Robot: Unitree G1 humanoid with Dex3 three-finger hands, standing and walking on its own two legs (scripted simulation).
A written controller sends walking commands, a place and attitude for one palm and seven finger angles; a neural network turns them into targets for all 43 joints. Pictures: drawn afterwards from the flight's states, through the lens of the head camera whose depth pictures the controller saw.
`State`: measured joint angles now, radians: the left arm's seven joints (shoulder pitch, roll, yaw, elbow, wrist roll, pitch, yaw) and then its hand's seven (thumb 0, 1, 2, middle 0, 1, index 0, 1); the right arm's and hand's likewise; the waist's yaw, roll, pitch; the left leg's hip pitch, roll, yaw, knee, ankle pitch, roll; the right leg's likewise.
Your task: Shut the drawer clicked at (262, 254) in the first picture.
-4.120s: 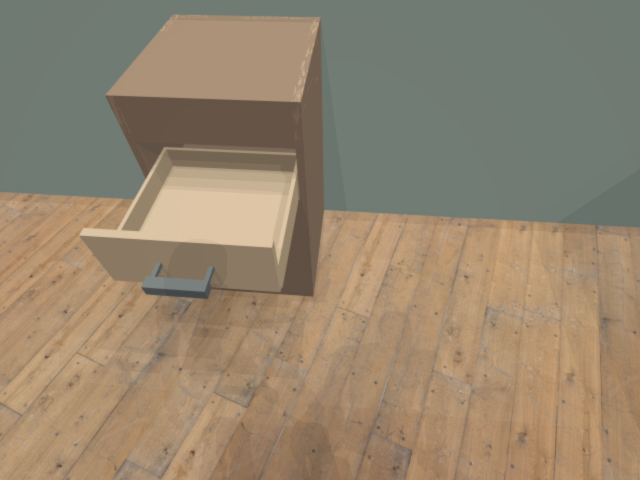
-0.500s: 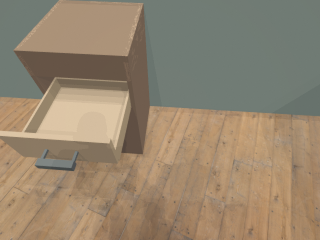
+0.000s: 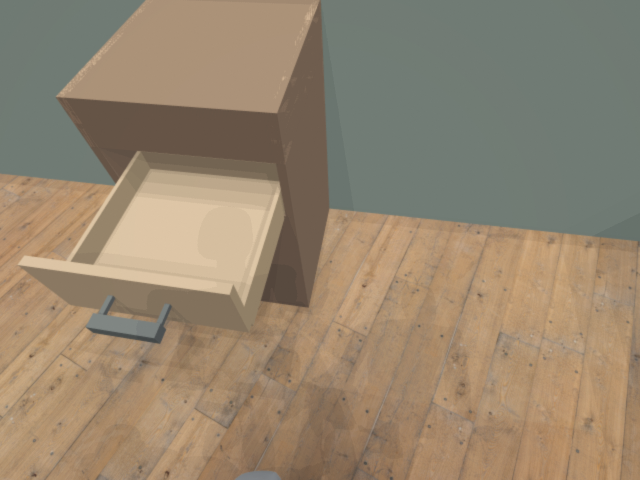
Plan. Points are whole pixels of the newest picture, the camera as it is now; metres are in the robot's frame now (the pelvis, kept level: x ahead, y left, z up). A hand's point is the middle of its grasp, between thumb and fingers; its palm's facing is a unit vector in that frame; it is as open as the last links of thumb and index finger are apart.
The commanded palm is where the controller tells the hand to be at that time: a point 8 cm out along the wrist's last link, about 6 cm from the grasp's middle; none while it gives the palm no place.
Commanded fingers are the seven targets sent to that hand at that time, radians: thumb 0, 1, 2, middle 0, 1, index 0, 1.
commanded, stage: come to a stop and stand still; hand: left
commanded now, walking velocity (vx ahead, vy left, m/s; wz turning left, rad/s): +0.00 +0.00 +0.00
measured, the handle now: (132, 316) +0.36 +0.38 -0.17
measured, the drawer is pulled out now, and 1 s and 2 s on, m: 0.30 0.30 0.30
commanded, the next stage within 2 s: look again from close up in 0.44 s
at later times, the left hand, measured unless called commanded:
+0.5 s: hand out of the picture -0.01 +0.18 -0.16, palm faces +0.02 -0.98 -0.19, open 7.4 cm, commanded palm none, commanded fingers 0.00 0.90 0.90 -0.20 -0.30 -0.20 -0.30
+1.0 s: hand out of the picture -0.01 +0.17 -0.17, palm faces +0.00 -0.99 -0.15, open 7.4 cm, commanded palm none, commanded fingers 0.00 0.90 0.90 -0.20 -0.30 -0.20 -0.30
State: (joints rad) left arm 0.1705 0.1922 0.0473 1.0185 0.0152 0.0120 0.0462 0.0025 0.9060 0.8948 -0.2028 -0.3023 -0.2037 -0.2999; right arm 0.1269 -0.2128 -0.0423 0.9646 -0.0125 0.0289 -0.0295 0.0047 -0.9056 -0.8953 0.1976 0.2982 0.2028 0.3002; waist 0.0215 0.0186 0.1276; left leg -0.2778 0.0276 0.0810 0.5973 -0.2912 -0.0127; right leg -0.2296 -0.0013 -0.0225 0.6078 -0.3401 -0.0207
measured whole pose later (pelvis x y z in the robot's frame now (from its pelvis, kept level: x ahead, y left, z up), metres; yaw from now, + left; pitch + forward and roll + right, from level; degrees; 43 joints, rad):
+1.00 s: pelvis +0.01 +0.02 +0.01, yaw -1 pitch -1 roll +0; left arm 0.35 0.11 -0.02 1.11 0.01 -0.02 0.05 0.00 0.90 0.90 -0.20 -0.30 -0.20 -0.30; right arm 0.31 -0.13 0.01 1.13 -0.01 -0.01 -0.03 0.02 -0.92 -0.90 0.20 0.30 0.20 0.30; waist -0.01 0.00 0.00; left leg -0.27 -0.02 0.06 0.47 -0.19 0.04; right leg -0.14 0.02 0.00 0.47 -0.32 -0.02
